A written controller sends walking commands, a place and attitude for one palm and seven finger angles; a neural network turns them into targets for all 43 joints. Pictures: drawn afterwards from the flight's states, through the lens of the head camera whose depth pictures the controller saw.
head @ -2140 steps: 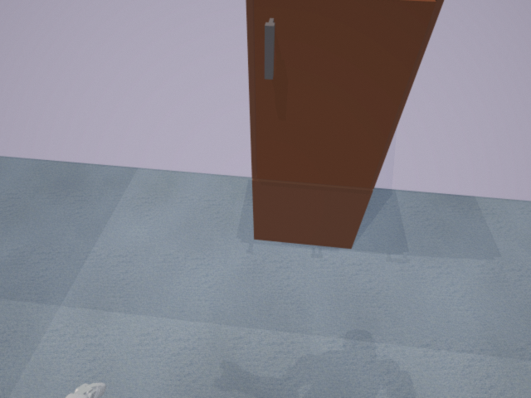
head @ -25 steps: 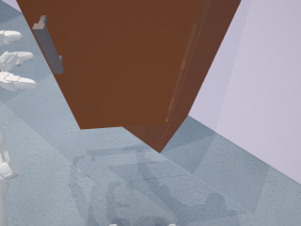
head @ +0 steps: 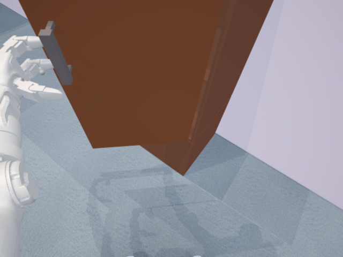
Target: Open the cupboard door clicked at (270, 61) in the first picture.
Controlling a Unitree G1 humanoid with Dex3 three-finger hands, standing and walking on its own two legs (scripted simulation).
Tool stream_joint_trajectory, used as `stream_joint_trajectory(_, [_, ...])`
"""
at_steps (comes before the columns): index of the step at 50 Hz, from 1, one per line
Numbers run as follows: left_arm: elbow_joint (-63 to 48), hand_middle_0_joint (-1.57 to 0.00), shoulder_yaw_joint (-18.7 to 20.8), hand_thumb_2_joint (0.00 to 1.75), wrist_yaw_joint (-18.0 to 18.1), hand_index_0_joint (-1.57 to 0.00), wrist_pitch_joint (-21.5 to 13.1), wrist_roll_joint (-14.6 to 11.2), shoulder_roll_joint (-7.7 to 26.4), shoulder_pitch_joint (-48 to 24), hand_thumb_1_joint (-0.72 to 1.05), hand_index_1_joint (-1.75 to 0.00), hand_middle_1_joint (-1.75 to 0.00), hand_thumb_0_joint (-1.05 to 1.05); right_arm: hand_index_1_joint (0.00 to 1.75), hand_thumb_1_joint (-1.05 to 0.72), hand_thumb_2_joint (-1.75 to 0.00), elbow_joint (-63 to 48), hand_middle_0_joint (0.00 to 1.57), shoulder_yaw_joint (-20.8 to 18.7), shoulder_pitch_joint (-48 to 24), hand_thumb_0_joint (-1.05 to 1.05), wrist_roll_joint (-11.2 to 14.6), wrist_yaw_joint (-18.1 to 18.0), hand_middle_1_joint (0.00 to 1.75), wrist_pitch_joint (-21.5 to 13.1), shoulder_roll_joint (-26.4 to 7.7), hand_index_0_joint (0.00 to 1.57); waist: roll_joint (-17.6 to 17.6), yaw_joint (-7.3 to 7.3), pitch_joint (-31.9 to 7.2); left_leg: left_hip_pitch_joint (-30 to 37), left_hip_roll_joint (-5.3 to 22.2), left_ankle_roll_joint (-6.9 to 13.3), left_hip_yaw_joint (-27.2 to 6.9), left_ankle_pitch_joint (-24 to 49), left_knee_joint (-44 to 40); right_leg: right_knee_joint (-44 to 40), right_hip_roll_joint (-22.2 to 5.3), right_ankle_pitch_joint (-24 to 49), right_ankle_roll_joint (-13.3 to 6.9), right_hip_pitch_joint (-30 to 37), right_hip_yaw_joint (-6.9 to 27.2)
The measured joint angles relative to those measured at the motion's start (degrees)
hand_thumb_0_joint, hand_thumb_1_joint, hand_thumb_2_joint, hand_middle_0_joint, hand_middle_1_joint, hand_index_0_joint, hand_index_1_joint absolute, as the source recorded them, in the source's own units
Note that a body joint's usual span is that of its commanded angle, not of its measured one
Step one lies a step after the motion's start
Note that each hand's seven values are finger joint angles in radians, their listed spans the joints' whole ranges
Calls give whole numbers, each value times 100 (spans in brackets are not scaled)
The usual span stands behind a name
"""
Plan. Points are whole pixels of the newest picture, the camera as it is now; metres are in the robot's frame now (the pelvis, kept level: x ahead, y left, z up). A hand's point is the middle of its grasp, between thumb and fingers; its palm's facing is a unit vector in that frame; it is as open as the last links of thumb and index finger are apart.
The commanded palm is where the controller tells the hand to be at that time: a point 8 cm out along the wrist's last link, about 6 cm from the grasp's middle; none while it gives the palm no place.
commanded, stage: slide the fingers in behind the handle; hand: left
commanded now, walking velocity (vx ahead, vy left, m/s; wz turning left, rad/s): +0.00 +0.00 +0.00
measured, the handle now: (59, 54) +0.54 +0.23 +0.16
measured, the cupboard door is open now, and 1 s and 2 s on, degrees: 43 43 44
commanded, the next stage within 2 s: close the thumb around the handle in 1.04 s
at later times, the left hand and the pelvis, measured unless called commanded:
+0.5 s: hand (62, 69) +0.49 +0.22 +0.15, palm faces +0.06 -1.00 +0.01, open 13.9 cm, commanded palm +0.47 +0.26 +0.15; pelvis +0.00 -0.01 +0.00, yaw +0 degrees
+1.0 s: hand (66, 71) +0.49 +0.20 +0.16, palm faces +0.06 -1.00 +0.01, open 13.9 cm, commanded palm +0.46 +0.25 +0.15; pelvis +0.00 -0.01 +0.00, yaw +0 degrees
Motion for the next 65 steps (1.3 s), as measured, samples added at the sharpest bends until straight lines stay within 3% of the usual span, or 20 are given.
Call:
stream_joint_trajectory(32, [-351, -30, -282, 30, 736, -30, 13, 27, -721, 65, -50, -121, -120, -2, 30, -90, -90, 138, 20, -102, 84, 1, -51, 114, 30, -36, 40, 20, 69, 27, -2, 168, 13, -57, 5, -15, -80, 21, 16, -65, -56, 114, 10])
stream_joint_trajectory(53, [-305, -30, -323, 30, 714, -30, -66, -15, -746, 85, -50, -120, -120, -2, 30, -90, -90, 144, 20, -100, 0, 1, -30, 78, 30, -55, 9, 20, 61, 86, 17, 234, -3, -59, -4, 34, -114, 18, 2, -38, -60, 171, 3])
stream_joint_trajectory(60, [-137, -30, -351, 30, 740, -30, -75, 42, -671, -6, -49, -120, -120, -2, 30, -90, -90, 145, 20, -72, -11, 1, -20, 58, 30, -83, 18, 20, 37, 37, 43, 189, -9, -50, -13, 46, -86, 37, -2, -25, -52, 134, -5])
stream_joint_trajectory(65, [-103, -31, -363, 34, 751, -31, -135, 55, -635, -102, -39, -121, -121, -2, 30, -90, -90, 176, 20, -73, 11, 1, -37, 54, 30, -123, 24, 20, 34, 9, 63, 116, -14, -44, -17, 56, -61, 48, -8, -9, -43, 70, -8])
